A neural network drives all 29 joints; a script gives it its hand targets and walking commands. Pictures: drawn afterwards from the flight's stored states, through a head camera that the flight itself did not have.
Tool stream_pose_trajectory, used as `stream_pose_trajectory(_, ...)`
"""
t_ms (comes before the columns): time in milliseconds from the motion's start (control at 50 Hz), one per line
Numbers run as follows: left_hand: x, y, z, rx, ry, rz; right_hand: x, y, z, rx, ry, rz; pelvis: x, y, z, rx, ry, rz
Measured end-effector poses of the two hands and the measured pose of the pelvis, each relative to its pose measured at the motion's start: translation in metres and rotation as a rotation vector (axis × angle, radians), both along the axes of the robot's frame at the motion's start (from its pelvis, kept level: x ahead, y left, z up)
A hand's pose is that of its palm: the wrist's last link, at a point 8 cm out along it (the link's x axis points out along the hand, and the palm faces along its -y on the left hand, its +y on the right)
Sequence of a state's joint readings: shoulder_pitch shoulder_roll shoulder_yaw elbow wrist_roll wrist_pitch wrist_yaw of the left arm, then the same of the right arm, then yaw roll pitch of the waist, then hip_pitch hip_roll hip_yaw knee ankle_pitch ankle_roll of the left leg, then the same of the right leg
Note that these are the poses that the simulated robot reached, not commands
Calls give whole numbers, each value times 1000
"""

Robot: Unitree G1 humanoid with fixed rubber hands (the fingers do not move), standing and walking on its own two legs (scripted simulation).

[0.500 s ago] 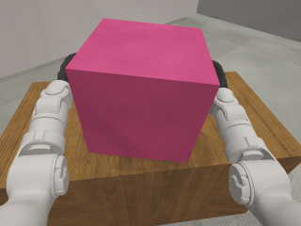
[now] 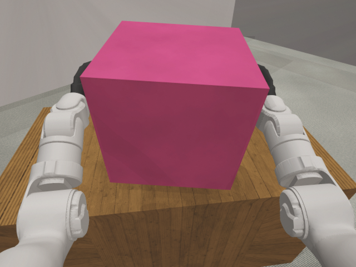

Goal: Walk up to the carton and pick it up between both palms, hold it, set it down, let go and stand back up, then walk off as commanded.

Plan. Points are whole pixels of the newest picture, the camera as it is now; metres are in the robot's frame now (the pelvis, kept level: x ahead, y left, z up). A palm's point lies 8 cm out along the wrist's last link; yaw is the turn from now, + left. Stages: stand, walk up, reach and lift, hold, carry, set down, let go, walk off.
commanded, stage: reach and lift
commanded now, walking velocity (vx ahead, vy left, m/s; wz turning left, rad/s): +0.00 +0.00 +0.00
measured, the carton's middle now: (175, 104) +0.47 +0.00 +0.17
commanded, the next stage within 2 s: hold in 1.42 s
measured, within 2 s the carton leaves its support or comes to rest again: neither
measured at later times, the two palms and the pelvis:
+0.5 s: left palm (83, 91) +0.40 +0.19 +0.25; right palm (275, 86) +0.39 -0.20 +0.26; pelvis +0.00 +0.00 +0.00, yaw +0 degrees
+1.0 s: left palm (79, 83) +0.39 +0.19 +0.28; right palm (279, 76) +0.38 -0.20 +0.29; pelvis +0.00 +0.00 +0.00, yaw +0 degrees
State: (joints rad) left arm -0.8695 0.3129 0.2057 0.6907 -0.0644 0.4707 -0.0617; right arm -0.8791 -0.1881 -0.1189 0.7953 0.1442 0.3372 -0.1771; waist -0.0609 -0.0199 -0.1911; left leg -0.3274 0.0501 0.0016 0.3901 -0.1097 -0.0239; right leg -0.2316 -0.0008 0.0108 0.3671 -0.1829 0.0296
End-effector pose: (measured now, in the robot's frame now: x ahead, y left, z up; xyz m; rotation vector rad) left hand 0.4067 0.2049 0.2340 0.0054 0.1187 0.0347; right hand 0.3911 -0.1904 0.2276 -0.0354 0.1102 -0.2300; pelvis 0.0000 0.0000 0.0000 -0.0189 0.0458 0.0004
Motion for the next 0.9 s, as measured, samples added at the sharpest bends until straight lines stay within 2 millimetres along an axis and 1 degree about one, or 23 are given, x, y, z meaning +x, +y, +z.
stream_pose_trajectory(140, -4, -5, 9, -16, -12, 8, -2, -5, 20, -7, -15, 6, -1, -2, 0, 0, -1, -2)
stream_pose_trajectory(360, -7, -11, 16, -6, 8, 16, -2, -11, 21, -2, 5, 17, 0, -4, 0, 0, 0, -3)
stream_pose_trajectory(460, -9, -11, 18, -9, 14, 18, -3, -11, 29, -7, 10, 19, 0, -4, 0, -1, 0, -3)
stream_pose_trajectory(620, -13, -9, 28, -19, -3, 25, -4, -9, 48, -9, -10, 23, 0, -4, 0, -1, 0, -3)
stream_pose_trajectory(900, -18, -9, 37, -25, 6, 30, -7, -9, 54, -2, -1, 28, 0, -3, 0, -1, -1, -3)
